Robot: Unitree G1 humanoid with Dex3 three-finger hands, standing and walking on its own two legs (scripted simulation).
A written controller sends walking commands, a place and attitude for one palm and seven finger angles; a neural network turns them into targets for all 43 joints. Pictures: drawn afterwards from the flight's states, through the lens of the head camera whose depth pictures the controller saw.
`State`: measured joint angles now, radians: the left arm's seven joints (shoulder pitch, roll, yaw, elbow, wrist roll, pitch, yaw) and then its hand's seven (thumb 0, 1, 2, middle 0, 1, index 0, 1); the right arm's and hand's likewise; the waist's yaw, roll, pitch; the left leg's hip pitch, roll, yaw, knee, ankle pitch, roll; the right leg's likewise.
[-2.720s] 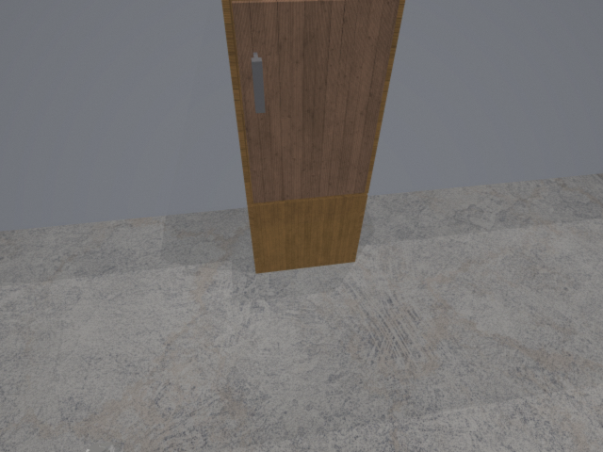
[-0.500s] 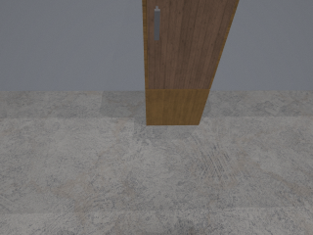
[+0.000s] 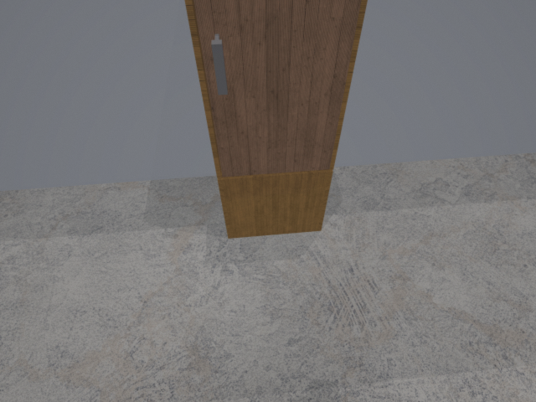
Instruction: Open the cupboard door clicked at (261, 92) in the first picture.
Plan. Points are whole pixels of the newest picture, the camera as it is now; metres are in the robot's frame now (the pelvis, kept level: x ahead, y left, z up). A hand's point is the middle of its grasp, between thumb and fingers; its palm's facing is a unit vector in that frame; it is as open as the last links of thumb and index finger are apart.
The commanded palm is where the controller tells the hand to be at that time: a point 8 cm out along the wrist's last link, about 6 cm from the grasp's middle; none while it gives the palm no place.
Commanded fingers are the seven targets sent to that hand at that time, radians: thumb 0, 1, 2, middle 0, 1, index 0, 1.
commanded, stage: take the last steps up to it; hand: left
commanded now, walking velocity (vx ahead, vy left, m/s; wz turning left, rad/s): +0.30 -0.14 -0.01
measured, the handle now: (220, 64) +0.85 +0.13 +0.08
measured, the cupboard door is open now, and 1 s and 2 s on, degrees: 0 0 0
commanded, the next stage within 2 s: come to a stop and stand still in 0.60 s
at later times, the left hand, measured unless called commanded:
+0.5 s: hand out of the picture +0.08 +0.09 -0.18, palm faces +0.13 -0.99 -0.08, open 7.4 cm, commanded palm none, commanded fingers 0.00 0.90 0.90 -0.20 -0.30 -0.20 -0.30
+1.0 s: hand (234, 283) +0.38 +0.08 -0.16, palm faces +0.07 -0.97 -0.25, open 7.3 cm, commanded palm none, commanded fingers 0.00 0.90 0.90 -0.20 -0.30 -0.20 -0.30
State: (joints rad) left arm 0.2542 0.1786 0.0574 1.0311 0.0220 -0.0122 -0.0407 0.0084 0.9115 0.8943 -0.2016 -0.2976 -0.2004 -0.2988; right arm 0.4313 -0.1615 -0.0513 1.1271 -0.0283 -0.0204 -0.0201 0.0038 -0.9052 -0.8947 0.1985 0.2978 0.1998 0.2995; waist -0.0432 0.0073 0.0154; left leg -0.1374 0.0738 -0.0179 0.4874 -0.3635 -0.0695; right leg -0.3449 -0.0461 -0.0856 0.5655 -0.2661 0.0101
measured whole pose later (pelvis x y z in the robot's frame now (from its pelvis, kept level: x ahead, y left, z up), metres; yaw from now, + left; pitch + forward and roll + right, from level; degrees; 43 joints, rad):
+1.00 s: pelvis +0.31 -0.10 +0.00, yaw +2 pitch -2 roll +2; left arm 0.16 0.14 0.05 1.01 0.02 0.00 0.03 0.01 0.93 0.89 -0.20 -0.30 -0.20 -0.30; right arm 0.28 -0.17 -0.07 1.08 0.00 0.05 -0.02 0.00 -0.91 -0.90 0.19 0.30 0.20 0.30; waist -0.02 0.03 0.09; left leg -0.35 0.00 0.06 1.02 -0.56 -0.03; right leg -0.36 -0.11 -0.11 0.57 -0.18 -0.01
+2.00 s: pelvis +0.19 -0.04 +0.01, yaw +1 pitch -2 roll +0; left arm 0.33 0.09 0.00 1.14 0.01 0.01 0.04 0.01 0.92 0.89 -0.20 -0.30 -0.20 -0.30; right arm 0.34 -0.10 -0.01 1.17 -0.01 0.02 -0.03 0.00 -0.91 -0.89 0.20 0.30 0.20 0.30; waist -0.02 -0.02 0.00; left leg -0.23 -0.02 0.09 0.39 -0.13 0.05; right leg -0.11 0.02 -0.04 0.41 -0.27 -0.03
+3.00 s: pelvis +0.19 -0.01 +0.01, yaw +2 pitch -2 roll -1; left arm 0.28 0.25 0.00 1.02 0.02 0.01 0.03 0.01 0.91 0.89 -0.20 -0.30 -0.20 -0.30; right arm 0.22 -0.25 -0.02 1.04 -0.01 0.00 0.00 0.00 -0.91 -0.89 0.20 0.30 0.20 0.30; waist -0.01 -0.02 0.00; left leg -0.25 -0.04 0.10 0.41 -0.13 0.08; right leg -0.14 -0.01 -0.03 0.44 -0.27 0.01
